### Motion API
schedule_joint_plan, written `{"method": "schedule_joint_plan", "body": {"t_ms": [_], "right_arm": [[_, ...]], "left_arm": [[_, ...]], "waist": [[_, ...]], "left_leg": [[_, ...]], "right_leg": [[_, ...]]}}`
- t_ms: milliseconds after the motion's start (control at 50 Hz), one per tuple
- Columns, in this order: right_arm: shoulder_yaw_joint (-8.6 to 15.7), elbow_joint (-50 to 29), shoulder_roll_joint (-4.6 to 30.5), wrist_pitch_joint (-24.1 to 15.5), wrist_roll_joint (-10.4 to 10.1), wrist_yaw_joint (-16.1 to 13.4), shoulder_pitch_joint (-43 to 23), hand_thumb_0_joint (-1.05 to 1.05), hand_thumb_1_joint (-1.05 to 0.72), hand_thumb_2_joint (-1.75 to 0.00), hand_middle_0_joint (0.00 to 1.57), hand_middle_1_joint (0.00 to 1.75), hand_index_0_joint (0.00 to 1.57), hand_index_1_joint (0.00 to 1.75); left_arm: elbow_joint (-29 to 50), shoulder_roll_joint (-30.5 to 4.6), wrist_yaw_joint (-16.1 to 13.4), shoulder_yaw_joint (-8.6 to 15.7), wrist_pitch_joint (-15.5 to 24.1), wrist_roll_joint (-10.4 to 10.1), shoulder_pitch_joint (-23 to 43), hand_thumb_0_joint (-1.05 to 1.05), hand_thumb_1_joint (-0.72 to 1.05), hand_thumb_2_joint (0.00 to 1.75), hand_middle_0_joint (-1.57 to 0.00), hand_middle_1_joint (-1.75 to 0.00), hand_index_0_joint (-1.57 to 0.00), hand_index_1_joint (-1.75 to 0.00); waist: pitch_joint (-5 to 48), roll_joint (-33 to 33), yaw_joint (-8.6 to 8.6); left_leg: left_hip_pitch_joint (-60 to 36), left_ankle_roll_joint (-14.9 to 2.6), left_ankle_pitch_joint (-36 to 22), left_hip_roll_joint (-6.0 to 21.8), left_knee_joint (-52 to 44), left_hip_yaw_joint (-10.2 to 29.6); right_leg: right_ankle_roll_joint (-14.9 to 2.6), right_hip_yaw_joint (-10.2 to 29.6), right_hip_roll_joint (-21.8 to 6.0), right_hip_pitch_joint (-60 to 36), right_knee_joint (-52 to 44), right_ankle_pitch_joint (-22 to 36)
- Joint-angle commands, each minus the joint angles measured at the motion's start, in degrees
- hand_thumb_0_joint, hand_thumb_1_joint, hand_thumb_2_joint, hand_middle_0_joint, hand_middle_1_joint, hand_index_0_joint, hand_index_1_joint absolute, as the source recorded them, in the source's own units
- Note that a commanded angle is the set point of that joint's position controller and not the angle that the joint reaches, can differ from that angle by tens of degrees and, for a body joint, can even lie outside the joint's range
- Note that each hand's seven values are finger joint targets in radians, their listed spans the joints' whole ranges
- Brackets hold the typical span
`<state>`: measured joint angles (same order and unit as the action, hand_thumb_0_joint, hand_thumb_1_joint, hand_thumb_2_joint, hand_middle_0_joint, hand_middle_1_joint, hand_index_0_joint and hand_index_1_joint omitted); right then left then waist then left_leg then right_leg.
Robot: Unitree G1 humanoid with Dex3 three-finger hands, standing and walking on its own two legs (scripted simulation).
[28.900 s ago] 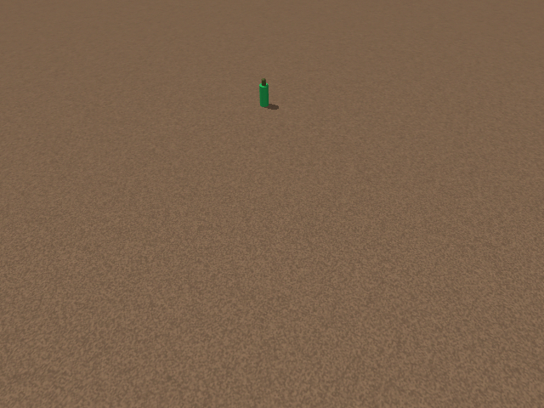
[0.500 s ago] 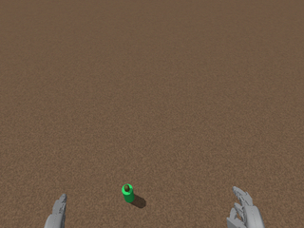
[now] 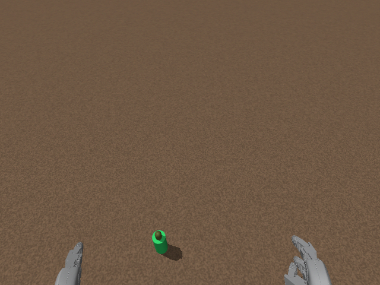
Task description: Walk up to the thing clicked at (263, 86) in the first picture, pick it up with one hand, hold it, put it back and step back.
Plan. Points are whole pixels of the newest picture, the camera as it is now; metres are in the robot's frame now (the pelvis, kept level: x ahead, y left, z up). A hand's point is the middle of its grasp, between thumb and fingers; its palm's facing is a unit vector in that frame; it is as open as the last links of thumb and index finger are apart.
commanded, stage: stand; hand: left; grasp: from the side
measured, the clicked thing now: (159, 240) +0.45 +0.13 -0.62
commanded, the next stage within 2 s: none
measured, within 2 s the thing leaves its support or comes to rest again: neither
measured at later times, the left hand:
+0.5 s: hand out of the picture +0.17 +0.18 -0.05, palm faces +0.08 -0.95 -0.31, open 8.7 cm
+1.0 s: hand out of the picture +0.06 +0.26 -0.11, palm faces +0.01 -0.93 -0.35, open 7.4 cm
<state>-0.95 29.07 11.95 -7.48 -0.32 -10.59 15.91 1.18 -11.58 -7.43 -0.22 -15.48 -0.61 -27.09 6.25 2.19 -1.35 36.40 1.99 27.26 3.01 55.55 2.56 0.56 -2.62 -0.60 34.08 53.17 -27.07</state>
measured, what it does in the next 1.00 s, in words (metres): stands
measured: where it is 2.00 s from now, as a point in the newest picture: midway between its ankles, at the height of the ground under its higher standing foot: outside the picture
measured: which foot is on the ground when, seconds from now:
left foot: down 0.00-1.00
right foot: down 0.00-1.00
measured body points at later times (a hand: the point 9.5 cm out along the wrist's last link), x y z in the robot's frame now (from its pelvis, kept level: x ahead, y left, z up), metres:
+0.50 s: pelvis +0.00 +0.00 +0.00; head +0.02 +0.00 +0.45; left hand +0.16 +0.23 -0.03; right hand +0.16 -0.24 -0.07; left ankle +0.01 +0.14 -0.69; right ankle +0.00 -0.13 -0.69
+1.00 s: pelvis +0.00 +0.01 +0.04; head +0.01 +0.01 +0.49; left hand +0.06 +0.31 -0.08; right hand +0.08 -0.27 -0.09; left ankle +0.01 +0.14 -0.69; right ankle +0.00 -0.13 -0.69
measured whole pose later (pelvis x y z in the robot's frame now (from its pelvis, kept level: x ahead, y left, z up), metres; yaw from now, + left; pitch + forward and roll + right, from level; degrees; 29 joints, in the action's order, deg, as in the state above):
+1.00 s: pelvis +0.00 +0.01 +0.04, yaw +1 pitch -2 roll +0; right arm 1.8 56.7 17.5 -0.5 2.3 -0.8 11.1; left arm -54.7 -18.3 -1.5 1.0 -0.1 1.7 -12.8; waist -2.9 0.4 0.8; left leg 14.6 0.5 17.3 0.4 33.9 0.9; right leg 1.7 -1.8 -3.0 13.1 33.5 -18.1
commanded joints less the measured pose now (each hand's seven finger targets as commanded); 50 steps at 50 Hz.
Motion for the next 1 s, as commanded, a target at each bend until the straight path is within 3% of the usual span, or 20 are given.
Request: {"method": "schedule_joint_plan", "body": {"t_ms": [0,20,40,60,100,200,360,440,460,480,500,540,600,660,800,880,980], "right_arm": [[2.5,-9.0,6.4,-2.9,0.0,-0.6,-3.7,0.00,-0.90,-0.90,0.20,0.30,0.20,0.30],[2.9,-9.4,6.8,-3.0,0.1,-0.7,-3.9,0.00,-0.90,-0.90,0.20,0.30,0.20,0.30],[2.9,-9.2,6.9,-3.0,0.1,-0.7,-3.9,0.00,-0.90,-0.90,0.20,0.30,0.20,0.30],[2.8,-9.1,6.8,-3.1,0.1,-0.7,-4.0,0.00,-0.90,-0.90,0.20,0.30,0.20,0.30],[2.6,-9.2,6.5,-3.2,0.1,-0.6,-4.2,0.00,-0.90,-0.90,0.20,0.30,0.20,0.30],[2.7,-9.5,6.6,-3.1,0.1,-0.5,-4.0,0.00,-0.90,-0.90,0.20,0.30,0.20,0.30],[2.9,-9.2,6.8,-3.2,0.1,-0.6,-3.7,0.00,-0.90,-0.90,0.20,0.30,0.20,0.30],[2.4,-9.1,6.3,-3.2,0.1,-0.6,-3.6,0.00,-0.90,-0.90,0.20,0.30,0.20,0.30],[4.6,3.5,14.5,0.9,6.4,2.8,-6.5,0.00,-0.90,-0.90,0.20,0.30,0.20,0.30],[5.1,6.0,14.2,2.5,7.3,4.8,-6.2,0.00,-0.90,-0.90,0.20,0.30,0.20,0.30],[5.1,6.8,13.6,3.0,6.8,5.7,-5.8,0.00,-0.90,-0.90,0.20,0.30,0.20,0.30],[4.9,7.6,13.2,3.7,4.9,7.3,-6.7,0.00,-0.90,-0.90,0.20,0.30,0.20,0.30],[5.4,10.0,13.7,3.9,3.1,9.1,-6.9,0.00,-0.90,-0.90,0.20,0.30,0.20,0.30],[5.8,12.8,13.8,4.4,3.2,9.5,-7.3,0.00,-0.90,-0.90,0.20,0.30,0.20,0.30],[5.7,18.3,15.4,4.8,3.0,9.4,-7.4,0.00,-0.90,-0.90,0.20,0.30,0.20,0.30],[5.4,21.7,15.8,5.2,2.5,9.1,-6.7,0.00,-0.90,-0.90,0.20,0.30,0.20,0.30],[4.8,25.2,16.5,5.8,2.1,9.1,-8.0,0.00,-0.90,-0.90,0.20,0.30,0.20,0.30]], "left_arm": [[10.9,-5.5,-0.7,3.1,3.0,0.4,0.3,0.00,-0.50,0.09,-0.05,-0.07,-0.06,-0.07],[12.6,-6.6,-0.8,3.9,3.1,0.4,1.8,0.00,-0.42,0.17,-0.13,-0.15,-0.14,-0.15],[10.7,-5.3,-0.8,2.7,3.0,0.4,1.5,0.00,-0.34,0.25,-0.20,-0.23,-0.20,-0.23],[10.5,-5.6,-0.8,3.0,2.9,0.4,1.5,0.00,-0.26,0.33,-0.20,-0.30,-0.20,-0.30],[10.4,-5.8,-0.9,3.4,2.9,0.4,1.6,0.00,-0.10,0.49,-0.20,-0.30,-0.20,-0.30],[11.8,-6.0,-0.8,3.4,3.1,0.4,1.1,0.00,0.30,0.89,-0.20,-0.30,-0.20,-0.30],[11.0,-5.5,-0.9,3.1,3.1,0.5,1.5,0.00,0.90,0.90,-0.20,-0.30,-0.20,-0.30],[10.4,-5.4,-0.8,2.9,2.9,0.4,0.9,0.00,0.90,0.90,-0.20,-0.30,-0.20,-0.30],[-9.7,-13.1,1.6,5.4,9.7,6.2,12.4,0.00,0.90,0.90,-0.20,-0.30,-0.20,-0.30],[-16.0,-14.5,3.1,6.0,12.3,6.6,9.5,0.00,0.90,0.90,-0.20,-0.30,-0.20,-0.30],[-18.3,-15.0,3.8,5.9,13.9,6.7,10.3,0.00,0.90,0.90,-0.20,-0.30,-0.20,-0.30],[-21.9,-14.9,5.0,5.1,15.7,5.0,11.2,0.00,0.90,0.90,-0.20,-0.30,-0.20,-0.30],[-28.1,-15.1,5.7,5.0,16.5,3.6,13.5,0.00,0.90,0.90,-0.20,-0.30,-0.20,-0.30],[-33.9,-15.7,5.7,4.7,17.3,3.4,15.2,0.00,0.90,0.90,-0.20,-0.30,-0.20,-0.30],[-43.9,-15.8,5.3,4.4,17.6,2.7,16.0,0.00,0.90,0.90,-0.20,-0.30,-0.20,-0.30],[-49.1,-16.7,5.1,4.0,17.5,2.4,15.7,0.00,0.90,0.90,-0.20,-0.30,-0.20,-0.30],[-54.2,-17.2,5.1,3.4,17.1,2.0,16.7,0.00,0.90,0.90,-0.20,-0.30,-0.20,-0.30]], "waist": [[5.9,-0.2,0.16],[6.6,0.0,0.23],[4.9,-1.2,-0.32],[5.1,-1.5,-0.32],[3.6,-0.9,-0.08],[5.5,-0.5,0.33],[5.9,-1.2,-0.23],[4.7,-1.2,-0.13],[-3.8,-5.8,1.94],[0.6,-8.3,2.09],[1.5,-8.0,1.27],[0.5,-3.8,1.61],[-0.2,-3.7,2.38],[-0.7,-3.3,2.09],[-3.0,0.4,2.64],[-3.6,-1.8,2.15],[-5.0,-1.4,2.29]], "left_leg": [[-5.1,-1.96,-13.2,-2.3,-8.3,-2.6],[-5.2,-1.97,-13.4,-2.4,-8.2,-2.6],[-5.2,-2.05,-12.4,-2.3,-8.3,-2.7],[-5.0,-2.16,-12.3,-2.3,-8.3,-2.5],[-3.9,-2.11,-10.2,-2.5,-8.5,-2.8],[-4.4,-2.06,-11.8,-2.5,-8.3,-2.6],[-5.3,-1.98,-12.3,-2.2,-8.5,-2.3],[-4.6,-2.15,-12.6,-2.5,-7.9,-2.8],[-4.8,-3.72,-18.3,-1.3,-10.5,0.0],[-8.3,-4.92,-17.4,-1.2,-9.2,-1.7],[-10.0,-5.47,-17.8,-0.9,-10.0,-1.3],[-12.4,-6.09,-18.7,-1.0,-13.0,0.1],[-14.3,-5.33,-15.5,-1.3,-15.4,0.4],[-16.2,-5.33,-13.6,-1.0,-17.7,1.0],[-18.8,-5.29,-19.3,1.6,-25.4,4.5],[-22.5,-4.68,-24.3,1.3,-26.2,3.2],[-24.6,-4.23,-23.0,2.3,-30.5,3.9]], "right_leg": [[-0.61,-1.0,1.5,-3.2,-8.6,13.0],[-0.57,-1.0,1.5,-3.4,-8.8,13.2],[-0.48,-1.0,1.5,-2.6,-9.1,12.3],[-0.42,-1.0,1.5,-3.0,-9.2,12.3],[-0.44,-0.9,1.4,-1.9,-9.7,10.3],[-0.58,-1.0,1.4,-3.0,-9.0,11.7],[-0.61,-1.2,1.6,-2.8,-8.7,11.9],[-0.34,-1.0,1.3,-2.7,-9.2,12.7],[-3.91,3.9,-3.7,-11.0,-11.8,13.4],[-5.67,7.3,-5.4,-12.5,-13.0,16.2],[-6.30,9.0,-5.9,-12.7,-12.8,18.0],[-5.38,7.0,-4.8,-12.7,-12.6,18.2],[-4.50,7.1,-5.2,-13.1,-15.1,15.0],[-3.86,6.8,-5.4,-14.2,-17.7,13.2],[-2.90,4.3,-4.4,-19.2,-19.6,17.4],[-2.70,5.2,-5.6,-21.7,-23.4,22.8],[-2.14,4.9,-6.0,-24.0,-27.8,21.1]]}}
